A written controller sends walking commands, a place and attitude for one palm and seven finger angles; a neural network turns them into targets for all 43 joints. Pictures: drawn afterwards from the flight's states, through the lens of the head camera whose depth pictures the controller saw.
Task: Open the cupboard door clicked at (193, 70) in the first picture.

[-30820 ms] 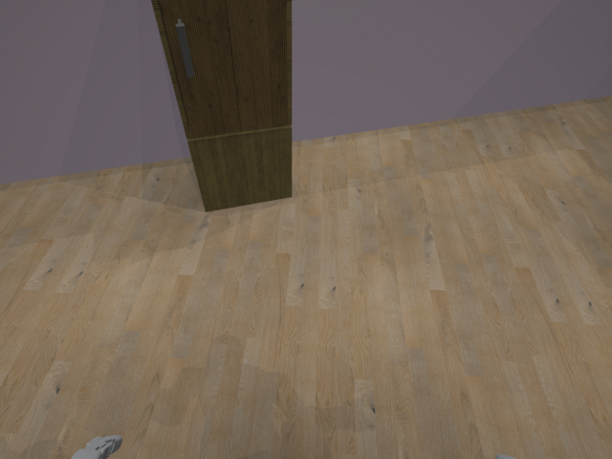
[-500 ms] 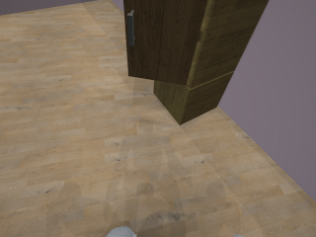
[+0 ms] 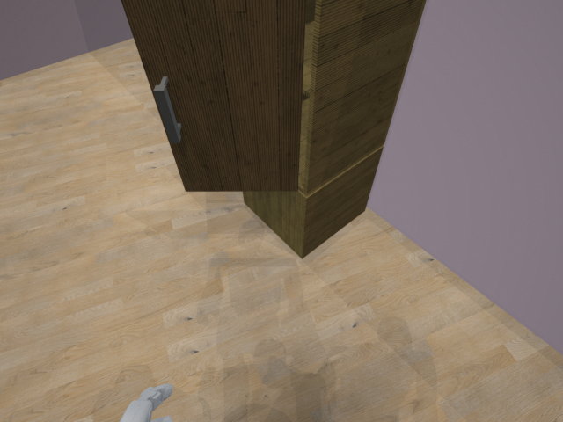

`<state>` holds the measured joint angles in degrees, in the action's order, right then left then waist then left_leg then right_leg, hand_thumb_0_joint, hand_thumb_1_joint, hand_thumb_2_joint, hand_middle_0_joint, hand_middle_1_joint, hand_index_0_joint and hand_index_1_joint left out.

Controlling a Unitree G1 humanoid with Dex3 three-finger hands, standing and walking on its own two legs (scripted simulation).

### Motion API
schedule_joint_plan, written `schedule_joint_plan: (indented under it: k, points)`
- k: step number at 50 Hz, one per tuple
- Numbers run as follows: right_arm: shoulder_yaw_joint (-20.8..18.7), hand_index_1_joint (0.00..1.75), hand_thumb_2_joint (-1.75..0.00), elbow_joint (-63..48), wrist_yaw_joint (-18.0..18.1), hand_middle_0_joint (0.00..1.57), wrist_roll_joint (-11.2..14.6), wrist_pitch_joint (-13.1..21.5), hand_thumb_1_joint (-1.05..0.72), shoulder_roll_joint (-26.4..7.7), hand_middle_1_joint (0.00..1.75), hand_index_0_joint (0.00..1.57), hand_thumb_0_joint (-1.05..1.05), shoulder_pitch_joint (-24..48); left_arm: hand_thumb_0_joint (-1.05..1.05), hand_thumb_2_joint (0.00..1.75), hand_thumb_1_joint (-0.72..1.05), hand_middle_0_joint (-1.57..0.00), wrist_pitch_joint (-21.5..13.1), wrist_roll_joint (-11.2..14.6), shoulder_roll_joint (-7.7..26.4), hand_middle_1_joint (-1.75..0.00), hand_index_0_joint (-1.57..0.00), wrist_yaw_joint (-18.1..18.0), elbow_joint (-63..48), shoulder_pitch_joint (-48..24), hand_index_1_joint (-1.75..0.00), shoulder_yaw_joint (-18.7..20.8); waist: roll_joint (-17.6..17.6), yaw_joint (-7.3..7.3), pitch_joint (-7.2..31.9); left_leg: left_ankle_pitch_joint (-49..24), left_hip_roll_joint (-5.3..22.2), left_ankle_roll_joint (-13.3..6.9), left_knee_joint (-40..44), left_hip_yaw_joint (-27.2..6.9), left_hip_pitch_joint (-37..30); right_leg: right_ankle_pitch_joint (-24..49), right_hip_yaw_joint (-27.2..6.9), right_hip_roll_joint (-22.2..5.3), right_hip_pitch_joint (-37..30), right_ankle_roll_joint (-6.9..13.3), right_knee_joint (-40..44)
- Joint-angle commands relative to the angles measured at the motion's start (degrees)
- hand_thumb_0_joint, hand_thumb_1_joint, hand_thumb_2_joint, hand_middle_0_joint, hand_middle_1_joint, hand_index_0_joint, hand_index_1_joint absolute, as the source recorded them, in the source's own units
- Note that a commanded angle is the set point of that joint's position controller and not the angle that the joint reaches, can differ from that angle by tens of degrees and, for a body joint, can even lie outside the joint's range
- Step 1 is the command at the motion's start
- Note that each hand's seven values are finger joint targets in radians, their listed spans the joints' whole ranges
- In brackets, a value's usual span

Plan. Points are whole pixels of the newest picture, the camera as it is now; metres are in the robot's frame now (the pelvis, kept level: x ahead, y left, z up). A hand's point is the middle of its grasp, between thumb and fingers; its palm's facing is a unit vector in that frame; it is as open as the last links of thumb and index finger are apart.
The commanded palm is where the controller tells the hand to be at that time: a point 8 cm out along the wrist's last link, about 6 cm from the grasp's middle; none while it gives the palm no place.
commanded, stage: take the last steps up to it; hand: left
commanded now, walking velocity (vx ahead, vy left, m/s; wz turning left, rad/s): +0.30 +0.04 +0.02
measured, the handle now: (170, 110) +0.78 +0.28 -0.01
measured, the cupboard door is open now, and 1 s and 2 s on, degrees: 49 49 49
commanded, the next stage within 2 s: come to a stop and stand still in 0.40 s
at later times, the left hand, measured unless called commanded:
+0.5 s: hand out of the picture +0.15 +0.24 -0.17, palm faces +0.06 -0.99 -0.15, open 7.3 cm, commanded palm none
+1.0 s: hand (168, 331) +0.30 +0.22 -0.17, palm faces +0.03 -0.98 -0.18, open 7.3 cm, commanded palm none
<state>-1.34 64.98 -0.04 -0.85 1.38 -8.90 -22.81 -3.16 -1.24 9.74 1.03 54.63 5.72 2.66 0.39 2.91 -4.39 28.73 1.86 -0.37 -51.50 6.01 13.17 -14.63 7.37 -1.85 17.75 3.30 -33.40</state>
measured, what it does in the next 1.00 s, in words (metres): walks ahead: left foot, then right foot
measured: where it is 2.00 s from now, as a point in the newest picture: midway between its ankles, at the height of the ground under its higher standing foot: outside the picture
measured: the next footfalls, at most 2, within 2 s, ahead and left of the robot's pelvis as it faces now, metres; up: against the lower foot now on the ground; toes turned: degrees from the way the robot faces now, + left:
left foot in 0.32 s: +0.24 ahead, +0.15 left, +0.00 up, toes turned +4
right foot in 0.70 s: +0.28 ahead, -0.08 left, +0.00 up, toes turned -5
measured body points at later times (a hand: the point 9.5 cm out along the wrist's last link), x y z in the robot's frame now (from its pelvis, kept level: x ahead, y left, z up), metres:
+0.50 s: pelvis +0.16 +0.06 +0.01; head +0.18 +0.08 +0.46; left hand +0.15 +0.29 -0.16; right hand +0.24 -0.17 -0.13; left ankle +0.20 +0.14 -0.73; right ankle +0.13 -0.07 -0.66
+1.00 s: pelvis +0.20 +0.05 +0.00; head +0.24 +0.06 +0.45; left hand +0.30 +0.27 -0.16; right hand +0.22 -0.20 -0.15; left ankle +0.20 +0.15 -0.73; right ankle +0.24 -0.08 -0.73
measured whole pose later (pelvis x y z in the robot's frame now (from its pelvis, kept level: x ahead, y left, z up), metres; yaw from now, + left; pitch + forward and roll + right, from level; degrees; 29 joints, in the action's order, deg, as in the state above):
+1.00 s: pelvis +0.20 +0.05 +0.00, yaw +0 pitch -1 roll +0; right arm -2.4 60.5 1.4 -0.2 -2.5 -10.0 -13.5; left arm 1.3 -0.9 10.3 -1.6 57.1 6.6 2.5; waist -2.3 0.9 -4.9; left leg 18.7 0.4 1.6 -32.6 3.9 14.2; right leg -13.2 4.6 -2.9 17.5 -0.1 -31.9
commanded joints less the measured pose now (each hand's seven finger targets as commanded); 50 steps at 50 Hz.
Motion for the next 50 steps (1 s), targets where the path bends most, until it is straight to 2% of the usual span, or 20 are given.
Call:
schedule_joint_plan:
  k: [1, 4, 11, 14, 15, 16, 17, 18, 22, 27, 30, 33, 35, 37, 39, 43, 46, 48, 49, 50]
  points:
    - [-1.7, 0.30, -0.90, -7.2, 0.1, 0.20, -0.3, 1.2, -0.90, -4.5, 0.30, 0.20, 0.00, 7.3, 0.00, 0.90, 0.90, -0.20, -0.2, 0.6, 8.2, -0.30, -0.20, -1.7, 1.3, 12.3, -0.30, 1.9, -5.8, -5.21, 1.7, -5.5, 5.0, 1.3, -11.9, -5.8, 22.1, 14.3, -18.6, -18.5, -14.8, 8.0, 20.4]
    - [-1.6, 0.30, -0.90, -6.2, -0.7, 0.20, -0.4, 0.2, -0.90, -2.0, 0.30, 0.20, 0.00, 4.9, 0.00, 0.90, 0.90, -0.20, -1.1, 0.3, 6.7, -0.30, -0.20, -1.5, 1.9, 10.9, -0.30, 1.5, -7.9, -2.92, 2.7, -10.9, 4.7, 2.5, -2.9, -3.1, 15.3, 12.8, -10.8, -14.6, -9.0, 6.1, 22.4]
    - [-1.9, 0.30, -0.90, -9.3, -1.6, 0.20, -0.5, 0.9, -0.90, -2.4, 0.30, 0.20, 0.00, 12.0, 0.00, 0.90, 0.90, -0.20, -1.4, 0.0, 8.9, -0.30, -0.20, -1.0, 4.7, 13.6, -0.30, 1.9, -6.4, -4.08, 1.5, -15.8, 2.2, 2.2, 14.7, -0.8, 10.4, 7.8, -10.7, -14.4, -8.9, 5.6, 20.8]
    - [-2.1, 0.30, -0.90, -8.1, -1.1, 0.20, -0.7, 1.6, -0.90, -4.5, 0.30, 0.20, 0.00, 8.4, 0.00, 0.90, 0.90, -0.20, -0.6, 0.2, 8.3, -0.30, -0.20, -0.9, 5.5, 13.2, -0.30, 1.7, -3.7, -1.61, 1.1, -18.6, -0.2, 1.4, 23.1, 0.8, -3.3, 4.5, -8.2, -11.0, -1.6, 2.7, 13.9]
    - [-2.8, 0.30, -0.90, -6.6, -0.5, 0.20, -0.9, 2.0, -0.90, -7.4, 0.30, 0.20, 0.00, 2.8, 0.00, 0.90, 0.90, -0.20, -0.3, 0.2, 7.0, -0.30, -0.20, -0.7, 4.9, 12.9, -0.30, 1.3, 2.7, 1.08, 3.1, -16.9, 2.9, -0.4, 25.5, -3.8, -12.1, 2.8, -5.8, -8.2, 4.3, 1.1, 4.2]
    - [-4.0, 0.30, -0.90, -5.2, 0.2, 0.20, -1.7, 2.3, -0.90, -13.2, 0.30, 0.20, 0.00, -4.2, 0.00, 0.90, 0.90, -0.20, -0.2, 0.5, 4.2, -0.30, -0.20, -0.6, 3.7, 13.8, -0.30, 0.8, 14.7, 3.04, 7.1, -15.7, 15.9, -6.0, 30.4, -20.9, -19.5, -9.5, 0.3, -1.2, 13.1, -1.8, -11.6]
    - [-4.1, 0.30, -0.90, -5.2, 0.9, 0.20, -1.4, 1.6, -0.90, -15.2, 0.30, 0.20, 0.00, -8.1, 0.00, 0.90, 0.90, -0.20, -0.2, 0.5, 4.4, -0.30, -0.20, -0.7, 1.8, 11.8, -0.30, 0.3, 15.0, 4.12, 9.2, -16.0, 22.9, -11.4, 36.6, -30.7, -19.7, -19.9, -1.7, 1.7, 16.7, -2.4, -26.4]
    - [-3.9, 0.30, -0.90, -6.2, 1.3, 0.20, -1.2, 1.2, -0.90, -15.2, 0.30, 0.20, 0.00, -5.3, 0.00, 0.90, 0.90, -0.20, -0.1, 0.2, 4.4, -0.30, -0.20, -0.8, 1.1, 10.1, -0.30, 0.5, 8.4, 2.96, 5.5, -15.8, 24.0, -13.4, 37.2, -29.7, -15.2, -18.7, -5.1, -1.3, 19.2, -2.0, -33.1]
    - [-1.4, 0.30, -0.90, -8.6, 1.7, 0.20, -0.8, 2.3, -0.90, -8.1, 0.30, 0.20, 0.00, 5.2, 0.00, 0.90, 0.90, -0.20, 1.5, -0.4, 3.4, -0.30, -0.20, -0.3, 3.7, 12.4, -0.30, 0.6, 7.9, -2.62, 1.8, -18.4, 16.0, -8.8, 40.2, -15.8, 0.0, -6.6, -6.9, -4.8, 13.6, -3.1, -32.5]
    - [-1.1, 0.30, -0.90, -7.7, 2.1, 0.20, -0.8, 2.4, -0.90, -6.8, 0.30, 0.20, 0.00, 5.6, 0.00, 0.90, 0.90, -0.20, 2.5, 0.0, 1.1, -0.30, -0.20, -0.8, 4.1, 12.3, -0.30, -0.3, 3.0, -3.76, 4.9, -35.2, 12.9, -8.2, 37.7, -8.0, -0.1, -2.5, -4.9, -3.3, 5.2, -4.3, -15.6]
    - [-0.9, 0.30, -0.90, -7.0, 2.6, 0.20, -0.6, 1.4, -0.90, -7.4, 0.30, 0.20, 0.00, 6.9, 0.00, 0.90, 0.90, -0.20, 3.2, 0.3, 1.9, -0.30, -0.20, -1.5, 4.1, 11.6, -0.30, -0.6, 4.2, -3.96, 5.1, -44.6, 13.1, -7.4, 33.1, -6.9, 1.2, -0.4, -3.8, -1.9, -2.7, -4.7, -5.2]
    - [-1.2, 0.30, -0.90, -6.3, 2.7, 0.20, 0.1, 0.1, -0.90, -7.6, 0.30, 0.20, 0.00, 7.8, 0.00, 0.90, 0.90, -0.20, 3.5, 0.2, 5.6, -0.30, -0.20, -1.8, 4.2, 12.7, -0.30, 0.2, 3.3, -5.08, 4.7, -33.5, 9.6, -3.6, 28.5, -6.5, 2.8, 10.5, -6.6, -2.4, -8.3, -4.0, 6.3]
    - [-1.5, 0.30, -0.90, -6.1, 2.2, 0.20, 0.5, -0.6, -0.90, -6.0, 0.30, 0.20, 0.00, 4.9, 0.00, 0.90, 0.90, -0.20, 3.2, -0.2, 9.5, -0.30, -0.20, -2.1, 3.2, 11.0, -0.30, 0.5, -2.1, -3.51, 4.0, -22.9, 4.0, -0.1, 25.2, -3.7, 4.3, 28.2, -13.3, -8.8, -8.1, -0.2, 6.3]
    - [-1.5, 0.30, -0.90, -5.3, 1.9, 0.20, 0.5, -1.5, -0.90, -5.0, 0.30, 0.20, 0.00, 2.8, 0.00, 0.90, 0.90, -0.20, 3.6, 0.1, 10.7, -0.30, -0.20, -2.1, 2.6, 8.9, -0.30, 0.4, -2.3, -2.32, 5.2, -20.7, 1.7, 0.8, 23.2, -2.3, 1.6, 31.9, -14.0, -11.9, -5.6, 2.5, 5.0]
    - [-1.9, 0.30, -0.90, -5.0, 2.2, 0.20, 0.6, -2.3, -0.90, -5.4, 0.30, 0.20, 0.00, 1.9, 0.00, 0.90, 0.90, -0.20, 3.3, 0.4, 10.4, -0.30, -0.20, -2.8, 2.6, 8.8, -0.30, 0.6, -10.8, -2.39, 10.1, -20.9, 1.2, 1.2, 18.1, -1.6, -0.4, 37.5, -13.8, -12.4, -8.9, 3.4, 6.3]
    - [-2.2, 0.30, -0.90, -6.4, 2.1, 0.20, 0.7, -3.3, -0.90, -5.3, 0.30, 0.20, 0.00, 4.7, 0.00, 0.90, 0.90, -0.20, 3.4, 0.2, 11.5, -0.30, -0.20, -3.7, 2.0, 8.2, -0.30, 1.6, -12.9, -4.50, 9.6, 2.0, -1.3, 2.4, 6.5, -3.2, 7.8, 51.2, -17.2, -18.3, -14.7, 8.8, 9.2]
    - [-2.1, 0.30, -0.90, -6.5, 2.0, 0.20, 0.7, -3.7, -0.90, -4.5, 0.30, 0.20, 0.00, 4.8, 0.00, 0.90, 0.90, -0.20, 3.7, 0.0, 11.6, -0.30, -0.20, -3.8, 1.0, 5.5, -0.30, 2.3, -8.7, -3.45, 8.6, -0.3, -0.6, 2.7, 12.0, -4.1, 6.4, 46.8, -16.1, -17.5, -13.5, 8.5, 8.2]
    - [-2.0, 0.30, -0.90, -5.5, 1.8, 0.20, 0.5, -3.4, -0.90, -4.3, 0.30, 0.20, 0.00, 1.9, 0.00, 0.90, 0.90, -0.20, 4.0, 0.4, 11.4, -0.30, -0.20, -3.4, 0.8, 3.6, -0.30, 2.2, -8.2, -1.65, 8.6, -13.6, -0.2, 2.7, 24.6, -3.2, -1.5, 33.1, -14.0, -14.7, -8.1, 4.6, 6.0]
    - [-2.2, 0.30, -0.90, -5.5, 1.8, 0.20, 0.0, -3.0, -0.90, -5.6, 0.30, 0.20, 0.00, 1.1, 0.00, 0.90, 0.90, -0.20, 4.4, 0.6, 9.3, -0.30, -0.20, -3.1, 0.2, 3.4, -0.30, 1.9, -2.2, -1.59, 7.8, -20.6, 3.5, 1.0, 29.2, -7.2, -5.5, 19.5, -10.9, -10.0, -2.7, 1.1, 3.0]
    - [-2.6, 0.30, -0.90, -6.9, 2.0, 0.20, -0.6, -2.6, -0.90, -9.4, 0.30, 0.20, 0.00, 2.6, 0.00, 0.90, 0.90, -0.20, 5.0, 1.0, 6.4, -0.30, -0.20, -2.7, -0.8, 3.7, -0.30, 1.4, 10.7, -2.48, 6.1, -27.5, 12.4, -3.3, 34.1, -18.2, -2.3, 0.8, -5.6, -3.3, 1.7, -3.0, -2.4]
